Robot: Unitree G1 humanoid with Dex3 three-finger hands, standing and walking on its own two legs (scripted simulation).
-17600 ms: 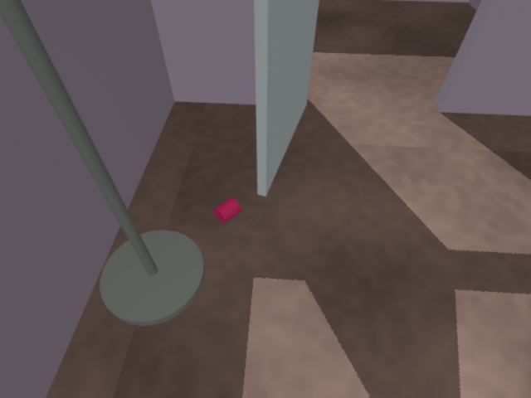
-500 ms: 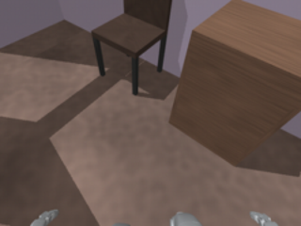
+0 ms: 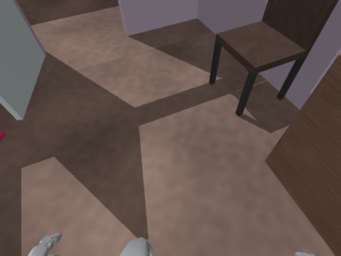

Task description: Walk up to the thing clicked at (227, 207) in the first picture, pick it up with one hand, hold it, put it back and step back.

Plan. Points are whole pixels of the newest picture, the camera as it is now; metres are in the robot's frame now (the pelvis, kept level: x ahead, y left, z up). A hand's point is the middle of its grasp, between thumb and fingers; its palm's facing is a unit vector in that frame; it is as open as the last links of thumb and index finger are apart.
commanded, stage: walk up
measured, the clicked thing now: out of the picture +0.90 +1.35 -0.73
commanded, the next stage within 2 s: none
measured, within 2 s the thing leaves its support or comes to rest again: neither
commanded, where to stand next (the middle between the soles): +0.09 +0.03 m, yaw +51 degrees
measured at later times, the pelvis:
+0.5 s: pelvis +0.04 +0.05 -0.01, yaw +23 degrees
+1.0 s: pelvis +0.03 +0.00 -0.01, yaw +40 degrees
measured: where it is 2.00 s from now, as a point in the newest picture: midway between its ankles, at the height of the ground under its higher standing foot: outside the picture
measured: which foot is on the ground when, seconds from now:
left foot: up 0.00-0.12, down 0.14-0.66, up 0.68-1.00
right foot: down 0.00-0.16, up 0.18-0.62, down 0.64-1.00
